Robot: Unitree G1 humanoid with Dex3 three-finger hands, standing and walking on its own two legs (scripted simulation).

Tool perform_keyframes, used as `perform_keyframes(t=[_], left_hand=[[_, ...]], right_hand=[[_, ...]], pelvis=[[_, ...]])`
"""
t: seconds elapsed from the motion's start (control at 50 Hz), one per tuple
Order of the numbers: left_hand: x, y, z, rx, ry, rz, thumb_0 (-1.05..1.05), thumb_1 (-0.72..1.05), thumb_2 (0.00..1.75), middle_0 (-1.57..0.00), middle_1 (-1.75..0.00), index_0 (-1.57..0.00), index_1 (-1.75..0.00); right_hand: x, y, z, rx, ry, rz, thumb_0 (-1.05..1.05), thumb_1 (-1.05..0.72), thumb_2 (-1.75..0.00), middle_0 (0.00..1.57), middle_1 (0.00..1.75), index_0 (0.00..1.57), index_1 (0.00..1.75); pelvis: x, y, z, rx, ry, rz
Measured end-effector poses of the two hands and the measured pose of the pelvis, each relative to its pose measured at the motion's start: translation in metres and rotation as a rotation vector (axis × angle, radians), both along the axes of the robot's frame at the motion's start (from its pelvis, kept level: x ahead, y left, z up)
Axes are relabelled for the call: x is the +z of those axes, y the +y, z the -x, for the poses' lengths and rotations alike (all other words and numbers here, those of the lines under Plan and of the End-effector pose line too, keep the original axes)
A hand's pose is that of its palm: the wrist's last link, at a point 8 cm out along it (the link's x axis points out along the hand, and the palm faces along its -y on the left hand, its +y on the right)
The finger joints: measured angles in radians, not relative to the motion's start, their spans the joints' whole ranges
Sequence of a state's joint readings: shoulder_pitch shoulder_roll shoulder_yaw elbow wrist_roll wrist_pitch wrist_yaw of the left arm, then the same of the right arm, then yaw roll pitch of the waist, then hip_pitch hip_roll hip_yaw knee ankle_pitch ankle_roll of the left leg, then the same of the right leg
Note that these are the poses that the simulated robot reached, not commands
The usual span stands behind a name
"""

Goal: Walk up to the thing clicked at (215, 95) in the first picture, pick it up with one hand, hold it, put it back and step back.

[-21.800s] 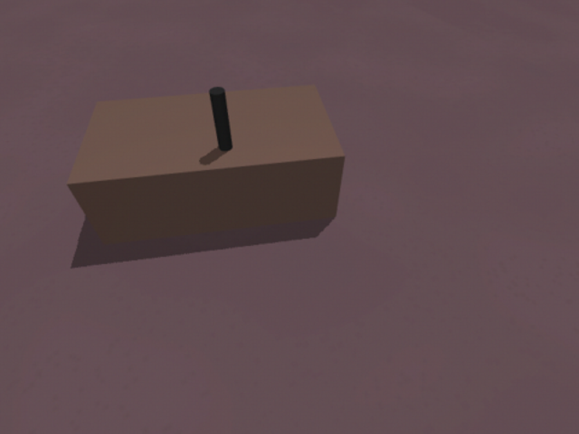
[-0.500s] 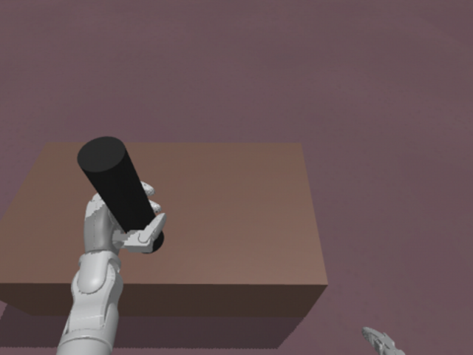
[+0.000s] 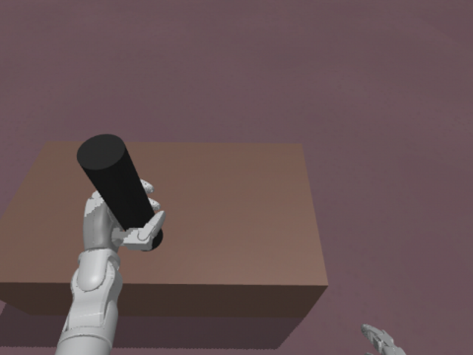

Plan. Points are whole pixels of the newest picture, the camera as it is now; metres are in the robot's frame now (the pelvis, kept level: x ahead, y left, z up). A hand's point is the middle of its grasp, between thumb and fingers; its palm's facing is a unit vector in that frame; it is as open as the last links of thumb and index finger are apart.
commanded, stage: hold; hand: left
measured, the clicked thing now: (130, 203) +0.33 +0.18 +0.10
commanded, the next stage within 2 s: crouch in 0.76 s
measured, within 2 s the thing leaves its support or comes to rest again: neither
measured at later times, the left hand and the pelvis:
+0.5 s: hand (139, 216) +0.33 +0.17 +0.06, palm faces +0.15 -0.99 +0.00, open 7.6 cm; pelvis +0.00 +0.00 +0.00, yaw +0 degrees
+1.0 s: hand (142, 217) +0.33 +0.17 +0.05, palm faces +0.13 -0.99 +0.01, open 7.6 cm; pelvis +0.00 +0.00 +0.00, yaw +0 degrees
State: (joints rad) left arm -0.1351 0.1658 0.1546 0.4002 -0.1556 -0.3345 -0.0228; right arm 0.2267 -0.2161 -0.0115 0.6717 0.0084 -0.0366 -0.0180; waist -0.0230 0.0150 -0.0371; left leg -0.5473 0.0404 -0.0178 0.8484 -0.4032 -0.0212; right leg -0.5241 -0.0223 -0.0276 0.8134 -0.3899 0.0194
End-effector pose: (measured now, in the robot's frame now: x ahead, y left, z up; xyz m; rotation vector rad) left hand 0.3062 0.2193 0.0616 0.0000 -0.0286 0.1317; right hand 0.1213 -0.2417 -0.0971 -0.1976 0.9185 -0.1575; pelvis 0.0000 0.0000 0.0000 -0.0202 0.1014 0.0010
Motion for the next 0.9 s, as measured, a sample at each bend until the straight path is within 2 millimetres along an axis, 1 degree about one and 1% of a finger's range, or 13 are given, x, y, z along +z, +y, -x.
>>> perform_keyframes(t=[0.18,0.36,0.54,0.7,0.9], left_hand=[[-0.0009,0.0041,-0.0018,0.006,0.004,-0.007,-0.02,-0.15,1.2,-0.81,-1.19,-0.86,-1.18],[-0.0054,-0.0011,0.0024,-0.003,0.02,0.002,-0.02,-0.15,1.2,-0.81,-1.19,-0.86,-1.18],[0.0005,0.0025,0.0031,0.01,-0.008,-0.005,-0.02,-0.15,1.2,-0.81,-1.19,-0.86,-1.18],[-0.0053,-0.0017,0.0014,0.002,0.017,0.006,-0.02,-0.15,1.2,-0.81,-1.19,-0.86,-1.18],[-0.0004,0.0021,0.0007,0.008,-0.004,-0.004,-0.02,-0.15,1.2,-0.81,-1.19,-0.86,-1.18]], right_hand=[[-0.0013,0.0013,0.0016,0.003,0.008,-0.004,0.01,-0.91,-0.9,0.2,0.3,0.21,0.29],[-0.0014,-0.0006,0.002,0.0,0.008,-0.002,0.01,-0.91,-0.9,0.2,0.3,0.21,0.29],[-0.0007,-0.0011,0.0011,0.004,0.008,-0.001,0.01,-0.92,-0.91,0.2,0.3,0.21,0.29],[-0.0012,-0.0025,0.0007,0.003,0.002,0.001,0.01,-0.92,-0.9,0.2,0.3,0.21,0.29],[-0.0023,-0.003,0.0047,-0.002,0.015,-0.001,0.01,-0.92,-0.91,0.2,0.3,0.21,0.29]], pelvis=[[-0.0007,0.0004,0.0007,0.0,0.001,0.001],[-0.0006,0.0004,0.0001,0.001,0.003,0.001],[-0.0004,-0.0013,0.0004,0.003,-0.001,0.0],[-0.0011,-0.0014,0.002,0.001,0.003,0.0],[-0.0008,-0.0022,0.0015,0.001,0.003,-0.001]])
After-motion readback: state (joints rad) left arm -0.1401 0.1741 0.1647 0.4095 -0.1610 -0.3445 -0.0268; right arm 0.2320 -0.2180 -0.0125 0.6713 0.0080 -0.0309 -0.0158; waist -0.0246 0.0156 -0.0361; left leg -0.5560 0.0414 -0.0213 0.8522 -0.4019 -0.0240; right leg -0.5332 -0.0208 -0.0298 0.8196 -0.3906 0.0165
